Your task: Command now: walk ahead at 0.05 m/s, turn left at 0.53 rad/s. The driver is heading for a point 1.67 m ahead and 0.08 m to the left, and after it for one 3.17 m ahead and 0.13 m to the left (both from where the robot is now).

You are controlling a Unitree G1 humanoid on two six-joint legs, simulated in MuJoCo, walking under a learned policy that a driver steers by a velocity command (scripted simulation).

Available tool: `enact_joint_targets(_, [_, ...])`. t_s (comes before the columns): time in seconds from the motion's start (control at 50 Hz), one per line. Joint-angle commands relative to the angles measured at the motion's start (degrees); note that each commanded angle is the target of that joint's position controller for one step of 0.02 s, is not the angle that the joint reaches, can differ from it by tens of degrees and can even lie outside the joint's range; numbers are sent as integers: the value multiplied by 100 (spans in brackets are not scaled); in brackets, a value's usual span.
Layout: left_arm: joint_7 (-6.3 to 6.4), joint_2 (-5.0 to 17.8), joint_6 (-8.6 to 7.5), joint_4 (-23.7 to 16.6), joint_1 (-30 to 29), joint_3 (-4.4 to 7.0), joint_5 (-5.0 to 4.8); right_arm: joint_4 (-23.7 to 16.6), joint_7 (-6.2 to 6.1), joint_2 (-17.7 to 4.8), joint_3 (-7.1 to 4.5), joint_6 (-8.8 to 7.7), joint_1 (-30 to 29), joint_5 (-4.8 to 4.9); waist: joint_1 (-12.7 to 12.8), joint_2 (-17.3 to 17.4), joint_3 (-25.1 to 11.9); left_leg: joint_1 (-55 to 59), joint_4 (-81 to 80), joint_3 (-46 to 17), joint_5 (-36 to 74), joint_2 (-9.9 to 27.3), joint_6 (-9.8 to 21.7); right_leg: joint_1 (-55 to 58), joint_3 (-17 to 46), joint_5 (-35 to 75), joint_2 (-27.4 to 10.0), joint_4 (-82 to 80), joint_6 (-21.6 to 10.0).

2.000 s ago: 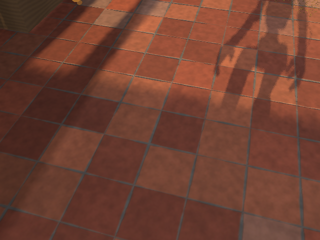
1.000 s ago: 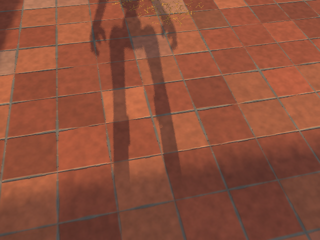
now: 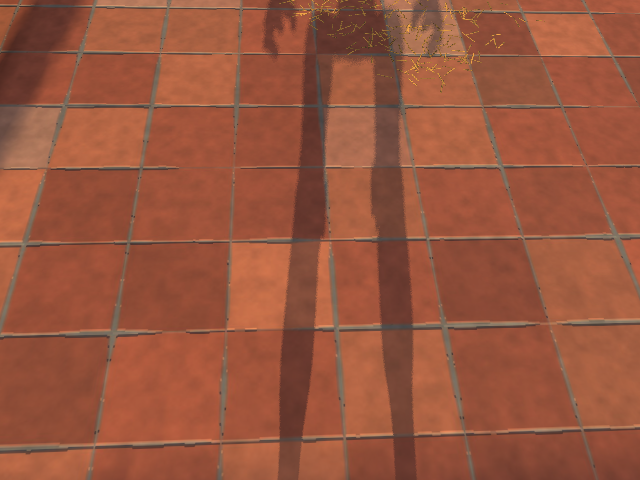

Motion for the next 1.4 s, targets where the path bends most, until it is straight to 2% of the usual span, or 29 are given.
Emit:
enact_joint_targets(0.02, [60,399,4,-239,397,124,-13,-502,-135,-913,-262,16,-37,-26,193,753,-1127,1135,-909,-1759,820,1301,959,6,147,299,14,-777,94])
enact_joint_targets(0.06, [66,368,7,-233,330,109,-10,-559,-199,-978,-298,48,-49,9,140,776,-1166,1049,-941,-1857,180,1250,895,161,211,539,43,-1196,137])
enact_joint_targets(0.12, [31,404,-8,-262,225,128,-29,-647,-233,-973,-308,117,-122,5,76,933,-1037,824,-1049,-2116,-802,1157,787,387,255,714,94,-1678,133])
enact_joint_targets(0.2, [-61,468,-127,-280,269,169,-77,-716,-220,-950,-316,200,-92,18,23,1083,-937,952,-969,-2551,-1020,1128,704,697,254,667,155,-2498,-4])
enact_joint_targets(0.24, [-121,478,-189,-184,592,209,-94,-767,-234,-934,-311,254,-203,85,224,1079,-912,805,-773,-2565,-949,956,546,1322,104,1161,185,-3523,-164])
enact_joint_targets(0.26, [-131,601,-199,-112,813,262,-56,-768,-247,-829,-277,268,-134,110,288,952,-946,575,-531,-2361,-1158,762,341,1824,165,1472,-94,-4014,-294])
enact_joint_targets(0.28, [-115,967,-180,-158,916,339,74,-785,-239,-546,-194,269,45,72,187,87,-986,-81,517,-1763,-2021,303,28,2356,1142,1394,-1217,-4421,-685])
enact_joint_targets(0.3, [-126,1352,-144,-172,734,411,272,-1009,-223,-607,-231,190,-145,113,45,-1651,-551,-1015,1741,-544,-2782,-577,-266,1945,2578,2116,-2106,-4859,-1532])
enact_joint_targets(0.32, [-114,1031,-184,-391,383,339,306,-876,-203,-1006,-354,113,-8,-31,48,-1236,-549,-947,3025,-838,-2772,-264,-469,1678,2709,2415,-2327,-4807,-1834])
enact_joint_targets(0.34, [-80,789,-191,-484,65,268,207,-677,-172,-1084,-406,123,210,4,-105,-795,-554,-884,3556,-851,-2435,-262,-534,1638,2110,2602,-2021,-4635,-1630])
enact_joint_targets(0.36, [-70,649,-189,-525,-89,221,99,-490,-190,-931,-377,179,385,7,-161,-559,-516,-840,3844,-773,-2180,-242,-646,1689,1602,2651,-1649,-4505,-1388])
enact_joint_targets(0.38, [-66,568,-186,-508,-72,181,6,-440,-205,-776,-331,223,436,-16,-105,-534,-473,-945,4133,-766,-1964,-233,-738,1813,1417,2805,-1540,-4436,-1345])
enact_joint_targets(0.4, [-60,521,-169,-480,8,138,-13,-429,-198,-604,-273,246,413,-4,-68,-513,-444,-879,4218,-702,-1882,-224,-810,1803,1189,3077,-1430,-4408,-1362])
enact_joint_targets(0.44, [-60,454,-127,-418,195,104,22,-528,-191,-423,-180,239,145,55,68,-669,-456,-764,3575,-476,-1737,-97,-909,2046,874,3169,-1243,-4375,-1384])
enact_joint_targets(0.46, [-55,446,-112,-385,278,98,32,-575,-191,-339,-131,229,4,55,147,-764,-501,-656,3030,-386,-1720,33,-945,2235,814,3184,-1209,-4320,-1381])
enact_joint_targets(0.5, [-57,572,-72,-345,336,120,21,-652,-157,-164,-28,217,-197,18,262,-1005,-597,14,1912,-34,-1900,292,-964,2238,704,3235,-1179,-4240,-1376])
enact_joint_targets(0.54, [-80,777,-27,-274,553,170,-9,-653,-135,-274,-46,204,-240,66,388,-1142,-596,475,1118,234,-1961,268,-939,2221,840,3374,-1279,-4150,-1454])
enact_joint_targets(0.56, [-90,798,-13,-257,552,166,-48,-580,-130,-324,-67,198,-113,82,328,-1092,-587,728,538,296,-1557,249,-880,2205,867,3457,-1283,-4051,-1436])
enact_joint_targets(0.58, [-100,753,-11,-229,525,140,-104,-466,-123,-309,-70,187,85,72,199,-1002,-546,1119,-328,359,-850,221,-768,2106,831,3545,-1235,-3943,-1345])
enact_joint_targets(0.6, [-110,678,-46,-145,708,111,-140,-417,-126,-369,-70,179,150,28,180,-866,-518,1548,-922,210,-201,282,-615,1933,818,3476,-1167,-3905,-1142])
enact_joint_targets(0.62, [-139,571,-127,-121,834,59,-65,-463,-166,-579,-87,178,223,-25,224,-527,-734,2216,-821,-265,603,691,-434,1575,728,3070,-1065,-3797,-803])
enact_joint_targets(0.64, [-217,398,-240,-183,935,-3,117,-477,-218,-973,-158,200,297,-84,451,455,-990,2665,-248,-764,1994,1289,-143,1179,248,2237,-628,-3407,-478])
enact_joint_targets(0.66, [-222,200,-279,-160,828,-59,126,-383,-156,-625,-80,187,69,-107,466,1083,-997,1924,-253,-774,1178,1316,182,1539,-87,1425,-399,-3629,-191])
enact_joint_targets(0.68, [-212,408,-269,-136,494,-29,138,-467,-92,-324,-15,144,-82,-112,280,764,-753,1675,-349,-688,426,1075,121,1652,-127,1555,-356,-3561,-37])
enact_joint_targets(0.7, [-203,412,-243,-121,340,-15,113,-402,-79,-260,9,108,-41,-154,215,656,-648,1519,-385,-613,19,954,-7,1671,-169,1690,-329,-3535,-22])
enact_joint_targets(0.76, [-155,383,-134,-34,426,-4,71,-344,-79,-345,20,9,21,-115,252,603,-269,1129,-410,-536,-201,835,-136,1715,-132,1838,-349,-3548,-81])
enact_joint_targets(0.8, [-139,349,-123,62,485,-5,59,-314,-91,-272,51,-9,54,-108,253,525,-223,1047,-406,-518,-318,803,-153,1775,-135,1843,-348,-3559,-88])
enact_joint_targets(0.98, [-69,360,-101,477,582,20,28,-129,-112,-199,91,-63,139,-92,254,213,-209,1006,-368,-424,-429,682,-173,1903,-116,1904,-373,-3599,-29])
enact_joint_targets(1.4, [50,262,-21,1480,753,15,-25,841,-203,-116,111,-85,552,-41,242,127,-81,1111,-366,-122,-229,476,-283,1930,-154,1968,-334,-3718,-89])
